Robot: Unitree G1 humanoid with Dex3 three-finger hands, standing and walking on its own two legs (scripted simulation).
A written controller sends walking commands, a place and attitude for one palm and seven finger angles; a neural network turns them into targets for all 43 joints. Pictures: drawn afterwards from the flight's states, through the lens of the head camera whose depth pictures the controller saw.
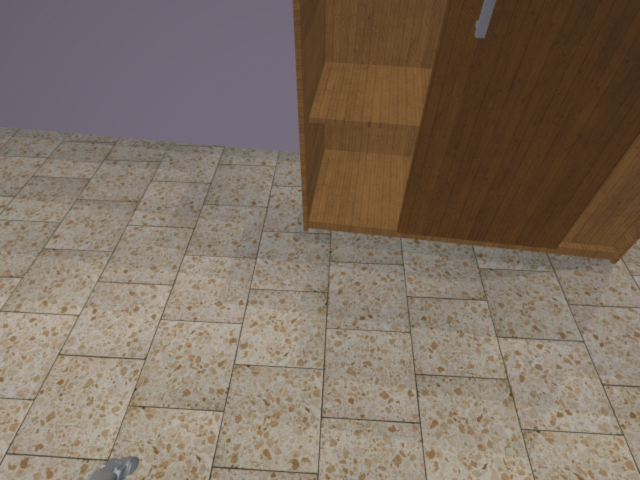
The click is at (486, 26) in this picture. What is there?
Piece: wardrobe's sliding door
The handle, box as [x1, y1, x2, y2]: [475, 0, 495, 37]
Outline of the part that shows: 495,0 484,0 479,19 477,21 476,20 475,24 475,37 484,37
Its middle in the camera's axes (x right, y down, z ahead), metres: +0.40 -0.56 +0.92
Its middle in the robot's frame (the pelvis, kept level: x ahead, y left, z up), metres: +1.11 -0.33 +0.16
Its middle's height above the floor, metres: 0.93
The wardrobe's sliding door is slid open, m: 0.37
